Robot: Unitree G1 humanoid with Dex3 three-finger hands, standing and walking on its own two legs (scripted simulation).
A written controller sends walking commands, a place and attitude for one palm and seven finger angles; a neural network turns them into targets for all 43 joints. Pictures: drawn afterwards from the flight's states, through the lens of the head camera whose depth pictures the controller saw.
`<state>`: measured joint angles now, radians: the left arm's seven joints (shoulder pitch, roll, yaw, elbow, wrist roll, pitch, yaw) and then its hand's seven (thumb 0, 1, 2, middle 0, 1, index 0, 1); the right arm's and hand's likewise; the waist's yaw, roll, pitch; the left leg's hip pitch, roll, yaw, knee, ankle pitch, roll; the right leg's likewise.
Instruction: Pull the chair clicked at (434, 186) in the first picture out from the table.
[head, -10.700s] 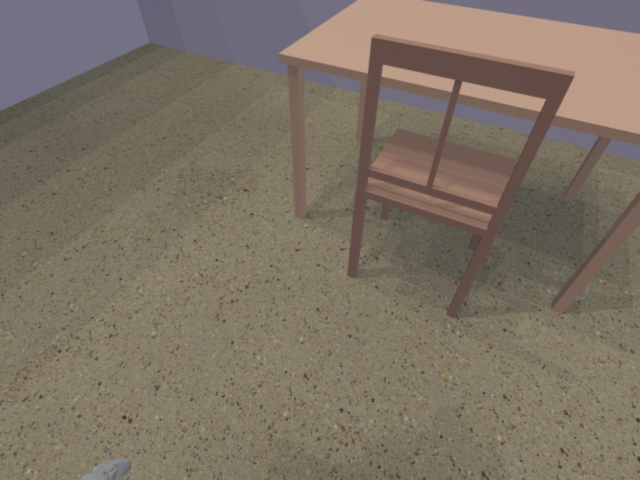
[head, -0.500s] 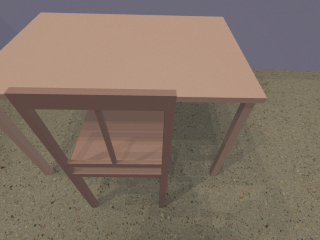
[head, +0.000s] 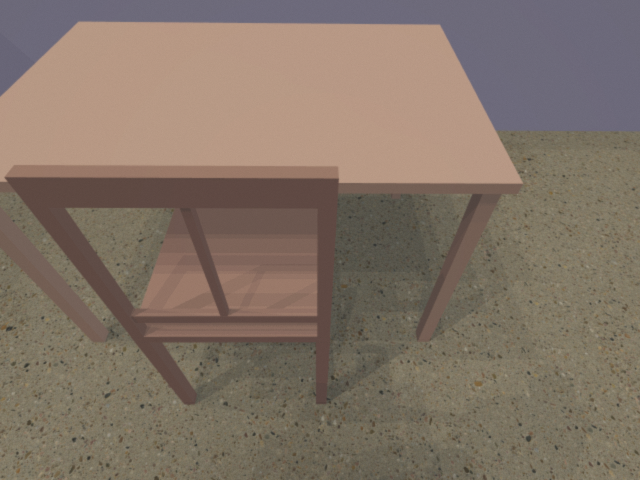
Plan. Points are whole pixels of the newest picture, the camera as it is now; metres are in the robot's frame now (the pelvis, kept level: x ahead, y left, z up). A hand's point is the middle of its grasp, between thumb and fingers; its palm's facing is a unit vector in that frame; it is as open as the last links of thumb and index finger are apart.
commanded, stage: come to a stop and stand still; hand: left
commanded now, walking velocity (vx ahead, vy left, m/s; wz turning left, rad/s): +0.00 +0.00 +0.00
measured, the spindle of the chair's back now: (208, 266) +0.46 +0.23 -0.07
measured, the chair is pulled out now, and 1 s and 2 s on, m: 0.00 0.00 0.00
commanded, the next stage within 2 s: look again from close up in 0.40 s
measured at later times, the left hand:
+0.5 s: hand out of the picture -0.06 +0.17 -0.17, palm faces +0.04 -0.98 -0.19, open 7.3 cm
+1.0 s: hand out of the picture +0.01 +0.20 -0.17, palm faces +0.05 -0.98 -0.21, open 7.3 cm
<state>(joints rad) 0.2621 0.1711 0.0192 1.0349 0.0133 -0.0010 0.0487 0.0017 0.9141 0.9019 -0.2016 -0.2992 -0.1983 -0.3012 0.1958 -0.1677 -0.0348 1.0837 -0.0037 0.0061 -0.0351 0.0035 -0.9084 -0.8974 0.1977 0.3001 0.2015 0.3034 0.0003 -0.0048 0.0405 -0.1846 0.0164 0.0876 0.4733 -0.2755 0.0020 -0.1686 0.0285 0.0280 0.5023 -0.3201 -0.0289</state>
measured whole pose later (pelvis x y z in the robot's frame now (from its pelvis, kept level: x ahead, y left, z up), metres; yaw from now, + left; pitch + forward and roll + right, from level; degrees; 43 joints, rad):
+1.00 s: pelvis -0.03 +0.02 +0.00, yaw +1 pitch -2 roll +0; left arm 0.26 0.18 -0.01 0.99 0.01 -0.01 0.04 0.00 0.91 0.90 -0.20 -0.30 -0.20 -0.30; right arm 0.19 -0.16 -0.01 1.02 -0.01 -0.01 -0.01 0.00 -0.90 -0.90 0.20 0.30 0.20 0.30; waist 0.00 -0.01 0.02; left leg -0.23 -0.01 0.07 0.53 -0.26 0.04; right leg -0.20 0.00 0.01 0.53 -0.30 0.01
